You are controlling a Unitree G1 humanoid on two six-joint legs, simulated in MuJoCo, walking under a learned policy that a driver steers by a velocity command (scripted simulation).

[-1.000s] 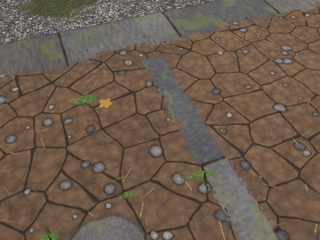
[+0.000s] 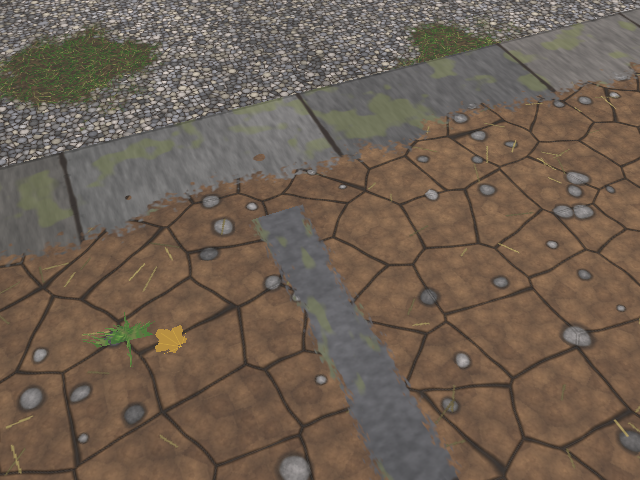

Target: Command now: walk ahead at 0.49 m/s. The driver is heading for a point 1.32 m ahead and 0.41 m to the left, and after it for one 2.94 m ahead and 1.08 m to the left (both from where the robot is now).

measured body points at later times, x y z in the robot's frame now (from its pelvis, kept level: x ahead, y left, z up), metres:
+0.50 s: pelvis +0.26 -0.06 +0.00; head +0.28 -0.07 +0.45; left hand +0.28 +0.21 -0.12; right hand +0.41 -0.32 -0.13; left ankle +0.25 +0.10 -0.65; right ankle +0.29 -0.16 -0.74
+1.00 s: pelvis +0.49 +0.08 -0.01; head +0.51 +0.11 +0.44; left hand +0.47 +0.39 -0.12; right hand +0.71 -0.11 -0.11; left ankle +0.49 +0.15 -0.74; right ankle +0.55 -0.09 -0.65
